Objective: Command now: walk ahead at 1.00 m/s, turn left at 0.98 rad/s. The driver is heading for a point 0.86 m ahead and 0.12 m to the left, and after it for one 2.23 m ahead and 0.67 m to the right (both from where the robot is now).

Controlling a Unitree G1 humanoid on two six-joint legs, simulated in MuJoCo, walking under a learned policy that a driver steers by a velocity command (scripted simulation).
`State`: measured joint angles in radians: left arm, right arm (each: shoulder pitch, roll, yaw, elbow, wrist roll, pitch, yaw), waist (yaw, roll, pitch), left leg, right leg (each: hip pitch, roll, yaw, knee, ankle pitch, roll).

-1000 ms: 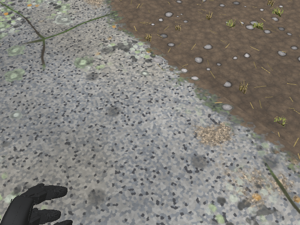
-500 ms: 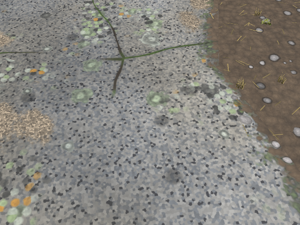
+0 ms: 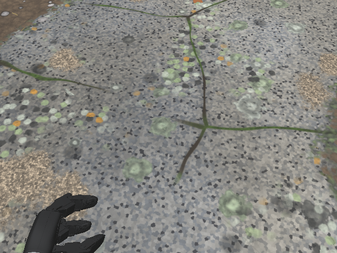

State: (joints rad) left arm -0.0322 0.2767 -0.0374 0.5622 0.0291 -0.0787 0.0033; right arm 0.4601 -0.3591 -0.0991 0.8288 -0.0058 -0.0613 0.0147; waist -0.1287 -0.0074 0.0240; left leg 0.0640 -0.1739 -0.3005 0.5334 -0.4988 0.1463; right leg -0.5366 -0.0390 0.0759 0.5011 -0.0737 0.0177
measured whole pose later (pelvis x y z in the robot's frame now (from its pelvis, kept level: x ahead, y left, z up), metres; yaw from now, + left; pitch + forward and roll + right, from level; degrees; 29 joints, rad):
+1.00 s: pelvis +0.87 +0.24 +0.02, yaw +42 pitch +1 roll -1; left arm 0.26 0.29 0.05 0.75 0.05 -0.06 -0.01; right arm 0.30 -0.32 -0.03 0.81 -0.02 -0.07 0.01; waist 0.00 0.03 0.03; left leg -0.32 -0.07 -0.08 1.30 -0.30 0.12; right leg -0.35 0.03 -0.07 0.56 -0.23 -0.04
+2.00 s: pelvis +1.66 +0.68 +0.02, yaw -2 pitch +1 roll +0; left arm 0.46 0.32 0.07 0.84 0.01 -0.03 -0.01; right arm 0.03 -0.24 0.02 0.59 -0.05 -0.06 0.01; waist 0.08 -0.01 0.03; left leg -0.67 0.11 -0.10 0.91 -0.11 -0.06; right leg -0.11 0.22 0.12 0.45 -0.32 -0.18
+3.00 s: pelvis +2.45 +0.64 -0.12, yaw -59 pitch -1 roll +0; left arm 0.17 0.34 0.12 0.65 0.04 0.04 0.05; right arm 0.26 -0.23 -0.01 0.66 -0.04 -0.02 -0.02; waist 0.04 -0.07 -0.01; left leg -0.30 0.05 0.08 0.59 -0.28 -0.03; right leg -0.73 0.13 0.06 1.83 -0.56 0.00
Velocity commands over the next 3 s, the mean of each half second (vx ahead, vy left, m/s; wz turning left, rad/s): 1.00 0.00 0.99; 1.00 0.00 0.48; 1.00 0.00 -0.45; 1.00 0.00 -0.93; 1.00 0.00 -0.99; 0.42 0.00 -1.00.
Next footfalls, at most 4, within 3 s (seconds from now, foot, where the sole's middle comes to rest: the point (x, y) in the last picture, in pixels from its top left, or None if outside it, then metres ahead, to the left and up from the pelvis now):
0.46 left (129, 231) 0.55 0.11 -0.75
0.88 right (100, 139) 1.00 0.22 -0.75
1.30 left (10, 120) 1.17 0.66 -0.75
1.76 right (24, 60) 1.62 0.66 -0.75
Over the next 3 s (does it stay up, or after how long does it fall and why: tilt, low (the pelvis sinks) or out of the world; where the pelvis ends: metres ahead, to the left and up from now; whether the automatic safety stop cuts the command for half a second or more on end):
stays up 2.45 0.64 -0.12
